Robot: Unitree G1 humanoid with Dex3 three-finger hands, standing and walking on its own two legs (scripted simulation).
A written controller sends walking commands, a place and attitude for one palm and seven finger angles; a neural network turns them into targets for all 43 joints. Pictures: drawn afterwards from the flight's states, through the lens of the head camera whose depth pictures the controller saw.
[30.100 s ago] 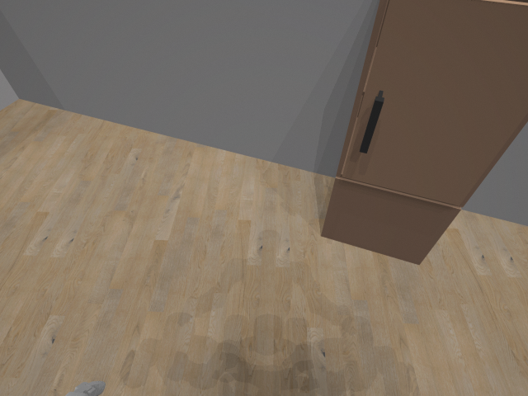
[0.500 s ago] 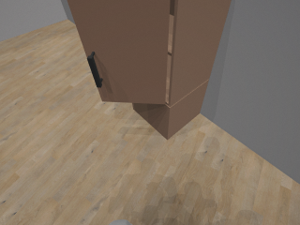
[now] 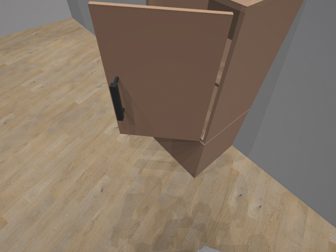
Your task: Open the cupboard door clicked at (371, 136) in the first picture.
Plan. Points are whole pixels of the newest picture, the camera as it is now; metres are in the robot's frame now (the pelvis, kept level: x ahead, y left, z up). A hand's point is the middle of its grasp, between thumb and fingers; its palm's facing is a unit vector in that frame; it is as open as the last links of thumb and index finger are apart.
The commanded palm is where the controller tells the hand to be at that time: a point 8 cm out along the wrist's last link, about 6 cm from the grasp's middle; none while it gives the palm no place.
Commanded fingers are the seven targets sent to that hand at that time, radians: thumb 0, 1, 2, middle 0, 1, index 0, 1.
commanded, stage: come to a stop and stand still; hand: left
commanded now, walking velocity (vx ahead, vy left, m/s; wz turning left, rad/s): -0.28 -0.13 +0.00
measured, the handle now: (118, 99) +0.64 +0.25 -0.08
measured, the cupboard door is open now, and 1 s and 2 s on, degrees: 44 44 44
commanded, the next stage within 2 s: look again from close up in 0.98 s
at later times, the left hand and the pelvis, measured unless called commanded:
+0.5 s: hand out of the picture +0.11 +0.18 -0.17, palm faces +0.04 -0.98 -0.20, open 7.4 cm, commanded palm none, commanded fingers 0.00 0.90 0.90 -0.20 -0.30 -0.20 -0.30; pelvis +0.03 -0.01 +0.00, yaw +1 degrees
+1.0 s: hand out of the picture +0.03 +0.15 -0.17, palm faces +0.01 -0.97 -0.22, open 7.4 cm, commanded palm none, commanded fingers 0.00 0.90 0.90 -0.20 -0.30 -0.20 -0.30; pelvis +0.01 -0.03 +0.00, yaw +0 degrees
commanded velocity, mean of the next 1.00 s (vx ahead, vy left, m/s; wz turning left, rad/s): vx -0.06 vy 0.00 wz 0.00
